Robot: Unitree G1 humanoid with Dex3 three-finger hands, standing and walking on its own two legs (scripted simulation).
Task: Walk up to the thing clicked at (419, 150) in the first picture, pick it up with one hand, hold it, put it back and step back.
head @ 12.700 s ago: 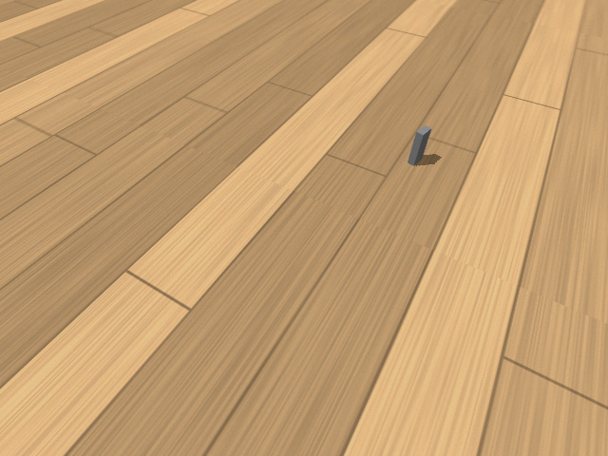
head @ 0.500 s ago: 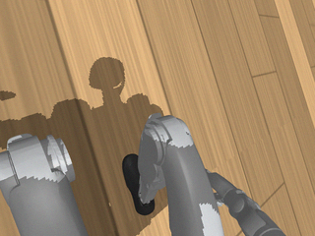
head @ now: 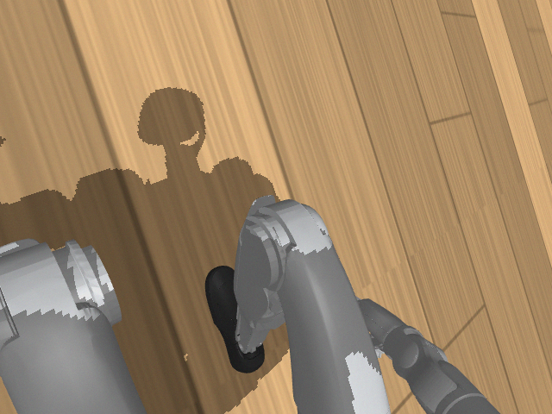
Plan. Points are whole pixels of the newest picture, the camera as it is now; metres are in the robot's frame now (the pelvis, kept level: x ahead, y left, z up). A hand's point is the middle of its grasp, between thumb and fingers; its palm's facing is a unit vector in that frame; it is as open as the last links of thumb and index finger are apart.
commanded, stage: close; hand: left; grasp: from the side
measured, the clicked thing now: out of the picture +0.47 +0.36 -0.19
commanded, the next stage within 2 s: settle in 0.60 s
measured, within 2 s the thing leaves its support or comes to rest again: leaves its support in 0.94 s
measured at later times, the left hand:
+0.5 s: hand out of the picture +0.45 +0.36 -0.16, palm faces +0.54 -0.84 -0.05, open 8.3 cm
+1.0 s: hand out of the picture +0.46 +0.37 -0.16, palm faces +0.54 -0.84 -0.04, open 8.6 cm
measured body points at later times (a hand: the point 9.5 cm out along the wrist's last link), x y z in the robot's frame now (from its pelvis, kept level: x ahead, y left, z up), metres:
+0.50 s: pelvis +0.00 +0.00 +0.00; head +0.24 +0.18 +0.33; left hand +0.41 +0.40 -0.16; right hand +0.16 -0.25 -0.04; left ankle +0.07 +0.13 -0.25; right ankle +0.13 -0.12 -0.25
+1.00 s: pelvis +0.00 +0.00 +0.01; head +0.24 +0.19 +0.33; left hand +0.42 +0.41 -0.15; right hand +0.16 -0.25 -0.03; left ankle +0.07 +0.13 -0.25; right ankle +0.13 -0.12 -0.25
